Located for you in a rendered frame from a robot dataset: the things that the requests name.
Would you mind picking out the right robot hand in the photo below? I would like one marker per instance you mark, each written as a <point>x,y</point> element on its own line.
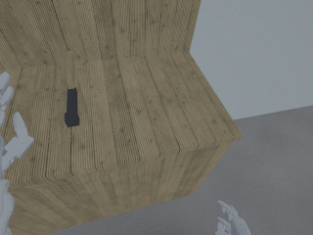
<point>236,227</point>

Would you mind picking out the tap lever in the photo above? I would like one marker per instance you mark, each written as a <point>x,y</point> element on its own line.
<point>71,116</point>

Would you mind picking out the left robot hand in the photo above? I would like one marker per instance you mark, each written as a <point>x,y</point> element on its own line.
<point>17,147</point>

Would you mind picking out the left robot forearm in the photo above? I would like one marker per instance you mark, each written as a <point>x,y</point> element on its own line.
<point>7,206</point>

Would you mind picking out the counter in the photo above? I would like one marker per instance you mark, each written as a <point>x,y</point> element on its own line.
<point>151,128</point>

